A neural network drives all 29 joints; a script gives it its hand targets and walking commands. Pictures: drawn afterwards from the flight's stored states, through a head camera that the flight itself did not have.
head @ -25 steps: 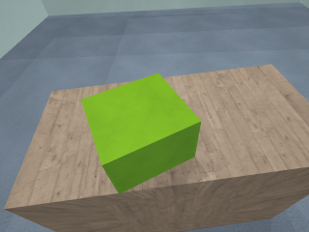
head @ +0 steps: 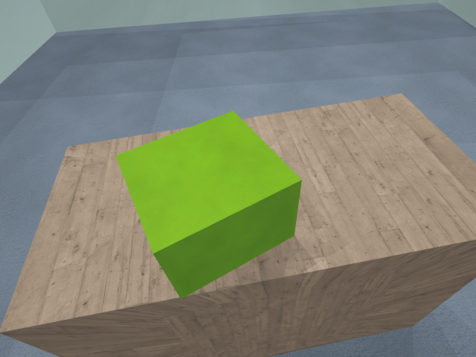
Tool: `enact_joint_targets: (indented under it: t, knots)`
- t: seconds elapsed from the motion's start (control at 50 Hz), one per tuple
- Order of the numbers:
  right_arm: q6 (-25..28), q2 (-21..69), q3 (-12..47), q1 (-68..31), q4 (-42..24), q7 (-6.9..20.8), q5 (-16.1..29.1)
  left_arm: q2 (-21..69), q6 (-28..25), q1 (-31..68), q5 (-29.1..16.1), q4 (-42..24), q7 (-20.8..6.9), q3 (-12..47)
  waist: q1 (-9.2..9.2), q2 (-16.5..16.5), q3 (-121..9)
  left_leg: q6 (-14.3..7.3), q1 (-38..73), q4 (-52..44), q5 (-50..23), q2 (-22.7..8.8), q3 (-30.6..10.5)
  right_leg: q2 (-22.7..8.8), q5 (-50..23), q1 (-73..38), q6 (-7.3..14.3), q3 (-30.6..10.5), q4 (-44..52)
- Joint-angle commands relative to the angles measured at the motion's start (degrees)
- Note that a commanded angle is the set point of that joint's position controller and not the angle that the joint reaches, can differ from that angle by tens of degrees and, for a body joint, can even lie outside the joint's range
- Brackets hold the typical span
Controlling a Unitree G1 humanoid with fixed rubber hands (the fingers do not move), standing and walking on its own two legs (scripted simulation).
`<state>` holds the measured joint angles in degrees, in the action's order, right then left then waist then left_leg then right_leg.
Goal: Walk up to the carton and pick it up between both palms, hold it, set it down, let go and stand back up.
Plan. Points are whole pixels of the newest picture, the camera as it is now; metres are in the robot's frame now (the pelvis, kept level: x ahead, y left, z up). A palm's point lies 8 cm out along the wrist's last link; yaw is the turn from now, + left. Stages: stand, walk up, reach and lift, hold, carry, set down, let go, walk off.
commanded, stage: walk up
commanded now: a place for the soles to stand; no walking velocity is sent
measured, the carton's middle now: (209, 197) +0.42 +0.09 +0.03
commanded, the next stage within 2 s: reach and lift in 1.02 s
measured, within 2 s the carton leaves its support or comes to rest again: neither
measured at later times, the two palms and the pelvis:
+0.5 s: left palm out of the picture +0.09 +0.26 -0.09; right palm out of the picture +0.06 -0.26 -0.12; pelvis +0.00 +0.01 +0.01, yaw -2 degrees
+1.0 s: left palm out of the picture +0.06 +0.27 -0.10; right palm out of the picture +0.03 -0.25 -0.12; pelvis -0.01 +0.02 +0.00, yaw -2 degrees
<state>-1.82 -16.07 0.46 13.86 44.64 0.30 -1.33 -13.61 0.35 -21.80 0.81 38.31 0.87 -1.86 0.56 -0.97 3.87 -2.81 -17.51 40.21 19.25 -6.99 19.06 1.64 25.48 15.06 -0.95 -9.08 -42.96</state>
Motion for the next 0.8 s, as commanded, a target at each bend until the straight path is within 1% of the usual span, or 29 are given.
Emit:
enact_joint_targets:
  t: [0.0, 0.02, 0.04, 0.06, 0.08, 0.1, 0.12, 0.14, 0.16, 0.18, 0.2, 0.22, 0.24, 0.28, 0.3, 0.32, 0.36, 0.38, 0.42, 0.46, 0.48, 0.5, 0.52, 0.54, 0.58, 0.64, 0.7, 0.74, 0.78]
  knots:
    - [0.5, -11.1, -2.5, -2.3, -5.2, -0.4, 0.4, -9.1, -1.8, -4.3, -0.4, -5.6, 0.1, -3.2, -1.75, -1.3, -1.5, -4.3, 2.6, -13.1, -2.3, -10.5, -11.6, -2.2, -7.9, 4.3, 3.8, -1.9, 10.4]
    - [0.1, -9.9, -2.3, -3.4, -6.0, -0.2, 0.6, -11.7, -2.1, -3.6, -0.7, -5.2, 0.0, -3.8, -1.3, 2.9, -0.5, -1.0, 3.2, -7.3, 0.4, -4.6, -9.3, -4.5, -8.4, 7.5, 5.6, -9.9, 15.2]
    - [-0.2, -8.6, -2.1, -3.3, -6.6, -0.1, 0.6, -14.0, -2.2, -2.3, -0.7, -5.0, 0.1, -4.2, -0.86, 6.6, 0.0, 1.3, 4.3, -2.7, 1.3, -0.6, -10.1, -6.8, -6.9, 10.6, 7.9, -17.4, 19.5]
    - [-0.1, -7.9, -2.0, -2.1, -6.5, 0.1, 0.7, -14.8, -2.3, -0.8, -0.7, -5.0, 0.3, -4.3, -0.29, 7.4, 0.6, 2.0, 5.0, -3.2, 1.2, 0.5, -12.4, -8.2, -5.9, 11.9, 9.7, -21.0, 21.0]
    - [0.2, -7.9, -2.0, -0.8, -6.0, 0.2, 0.7, -14.3, -2.2, 0.6, -0.6, -5.0, 0.5, -4.0, 0.58, 6.9, 0.7, 1.8, 6.8, -5.9, -0.5, -0.2, -13.9, -8.0, -6.2, 12.7, 9.6, -19.9, 20.5]
    - [0.8, -8.4, -2.1, 0.1, -5.6, 0.3, 0.5, -12.9, -2.2, 1.5, -0.6, -4.8, 0.5, -3.3, 1.13, 5.9, 0.2, 1.0, 10.1, -8.5, -3.9, -1.3, -14.9, -6.5, -8.1, 13.9, 8.2, -16.5, 19.3]
    - [1.4, -9.1, -2.3, 0.9, -5.3, 0.2, 0.3, -11.4, -2.2, 1.5, -0.5, -4.6, 0.5, -2.7, 1.47, 4.8, -0.9, 0.0, 13.4, -10.5, -7.3, -2.8, -15.9, -4.5, -10.2, 14.7, 6.2, -12.4, 17.2]
    - [1.9, -10.1, -2.6, 2.1, -4.9, 0.0, 0.1, -10.0, -2.2, 1.0, -0.4, -4.4, 0.3, -2.2, 1.65, 3.6, -2.5, -1.4, 15.7, -12.1, -10.0, -4.9, -17.2, -2.8, -12.4, 14.2, 4.5, -8.5, 13.8]
    - [2.1, -10.7, -2.7, 3.0, -4.4, -0.1, 0.2, -9.1, -2.1, 0.1, -0.5, -4.1, 0.3, -1.9, 1.48, 2.2, -4.0, -3.1, 16.1, -13.8, -10.8, -7.6, -17.5, -1.6, -13.2, 12.4, 3.2, -4.6, 10.3]
    - [2.1, -10.8, -2.7, 3.2, -4.1, -0.3, 0.3, -8.5, -2.0, -0.6, -0.5, -3.8, 0.3, -1.7, 1.16, 1.5, -4.7, -4.6, 15.0, -15.3, -10.7, -9.8, -17.2, -1.1, -12.2, 10.3, 2.5, -1.8, 7.6]
    - [1.9, -10.8, -2.6, 2.8, -4.1, -0.4, 0.4, -8.3, -1.8, -0.9, -0.4, -3.7, 0.3, -1.8, 0.82, 0.9, -4.6, -5.7, 13.0, -16.1, -9.8, -11.3, -16.5, -1.0, -10.7, 8.5, 2.2, -0.1, 6.4]
    - [1.7, -10.9, -2.6, 1.8, -4.3, -0.5, 0.4, -8.3, -1.7, -1.0, -0.4, -3.8, 0.3, -1.9, 0.36, 0.1, -3.7, -5.8, 10.8, -16.5, -8.1, -11.4, -15.3, -1.1, -10.0, 7.4, 2.3, 0.3, 6.5]
    - [1.3, -11.0, -2.5, 0.9, -4.6, -0.5, 0.4, -8.5, -1.7, -1.4, -0.4, -3.8, 0.3, -2.0, -0.08, -0.6, -3.1, -5.2, 9.2, -16.4, -5.8, -10.6, -14.0, -1.3, -10.4, 6.7, 2.6, -0.1, 7.6]
    - [0.7, -10.7, -2.4, -0.2, -4.9, -0.3, 0.4, -9.7, -1.9, -1.4, -0.7, -3.7, 0.2, -2.5, -0.39, -0.3, -2.0, -3.1, 8.1, -14.2, -2.4, -7.6, -12.0, -1.9, -12.3, 7.3, 3.4, -2.8, 10.4]
    - [0.3, -10.8, -2.4, -0.7, -5.2, -0.1, 0.4, -11.0, -2.1, -1.2, -0.7, -4.0, 0.4, -3.0, -0.22, 0.3, -1.3, -2.2, 8.1, -11.6, -5.3, -6.1, -11.3, -3.0, -14.3, 8.2, 4.0, -5.4, 11.4]
    - [0.1, -10.4, -2.3, -0.4, -5.4, 0.0, 0.3, -12.0, -2.2, -1.1, -0.6, -4.0, 0.6, -3.2, -0.04, 1.8, -2.1, -1.6, 9.0, -9.2, -7.6, -4.7, -11.3, -3.9, -14.9, 8.7, 4.7, -8.2, 12.5]
    - [0.0, -9.8, -2.3, 0.3, -5.9, 0.3, 0.3, -13.1, -2.2, -0.2, -0.6, -4.2, 0.9, -3.4, 0.4, 4.4, -3.0, -0.5, 10.4, -6.6, -9.0, -2.8, -12.3, -5.6, -13.1, 10.4, 6.1, -13.4, 15.4]
    - [0.0, -9.7, -2.3, 0.5, -6.1, 0.4, 0.3, -13.1, -2.2, 0.5, -0.6, -4.3, 1.0, -3.3, 0.56, 4.6, -2.9, -0.3, 11.1, -6.8, -9.3, -2.4, -13.1, -5.9, -12.5, 11.5, 6.5, -14.4, 16.1]
    - [0.3, -9.9, -2.5, 1.5, -5.9, 0.4, 0.2, -12.3, -2.0, 1.5, -0.6, -4.3, 1.0, -3.0, 1.08, 4.5, -2.8, -0.8, 12.7, -8.3, -10.2, -3.0, -14.0, -4.9, -12.3, 12.7, 5.9, -12.6, 15.4]
    - [0.7, -10.7, -2.7, 2.8, -5.5, 0.3, 0.2, -11.1, -1.8, 1.7, -0.5, -4.2, 0.9, -2.5, 1.5, 3.4, -3.5, -2.1, 14.0, -10.6, -10.7, -5.0, -14.8, -2.9, -12.8, 12.5, 4.5, -8.4, 12.0]
    - [0.7, -11.2, -2.9, 3.3, -5.3, 0.2, 0.2, -10.5, -1.7, 1.5, -0.5, -4.2, 0.9, -2.4, 1.45, 2.4, -3.9, -3.2, 13.7, -12.2, -9.9, -6.7, -15.2, -2.0, -12.6, 11.9, 3.8, -5.8, 9.5]
    - [0.7, -11.4, -2.9, 4.3, -4.0, 0.0, 1.0, -9.5, -1.6, 0.8, -0.5, -4.0, 0.8, -2.2, 1.37, 3.7, -3.4, -4.3, 11.5, -13.3, -8.1, -8.0, -15.2, -1.8, -12.8, 9.7, 3.5, -3.6, 8.4]
    - [0.6, -12.0, -2.9, 3.8, -4.0, -0.1, 1.0, -9.1, -1.5, 0.1, -0.5, -4.1, 0.7, -2.2, 0.89, 2.7, -3.1, -4.8, 10.2, -14.2, -6.1, -8.5, -15.0, -1.6, -12.3, 8.9, 3.4, -2.8, 7.7]
    - [0.4, -12.1, -2.9, 3.0, -4.0, -0.1, 1.0, -9.2, -1.5, -0.2, -0.6, -4.1, 0.6, -2.3, 0.67, 1.8, -2.7, -4.9, 9.0, -14.7, -4.4, -8.8, -14.7, -1.6, -11.7, 8.4, 3.4, -2.3, 7.5]
    - [0.1, -11.9, -2.7, 2.0, -4.2, -0.1, 1.0, -9.8, -1.5, -0.3, -0.6, -4.0, 0.6, -2.6, 0.4, 1.3, -2.0, -4.2, 7.5, -14.5, -2.2, -8.2, -14.0, -1.9, -11.4, 8.2, 3.7, -2.8, 8.4]
    - [-0.1, -11.7, -2.6, 2.0, -4.1, 0.1, 1.0, -11.0, -1.6, 0.2, -0.5, -3.9, 0.6, -2.9, 0.71, 2.4, -1.8, -2.8, 8.0, -12.5, -1.3, -6.2, -13.5, -2.6, -11.5, 9.5, 4.5, -5.5, 10.6]
    - [0.0, -11.5, -2.6, 2.7, -3.7, 0.2, 0.9, -11.4, -1.6, 1.0, -0.5, -3.7, 0.6, -3.0, 1.23, 3.2, -1.7, -2.4, 9.5, -11.9, -1.0, -5.4, -14.2, -3.1, -10.1, 11.2, 4.9, -7.1, 11.8]
    - [0.2, -11.7, -2.7, 3.3, -3.4, 0.1, 0.8, -10.9, -1.5, 1.1, -0.4, -3.5, 0.5, -2.9, 1.42, 2.6, -1.7, -2.7, 9.8, -13.2, -0.1, -6.0, -15.0, -2.5, -9.5, 11.4, 4.6, -6.0, 11.1]
    - [0.3, -12.1, -2.8, 3.6, -3.1, 0.0, 0.9, -10.1, -1.5, 0.7, -0.5, -3.2, 0.5, -2.7, 1.32, 1.6, -1.6, -3.5, 9.2, -15.4, 1.4, -7.5, -15.5, -1.7, -9.2, 10.4, 3.9, -3.5, 9.4]
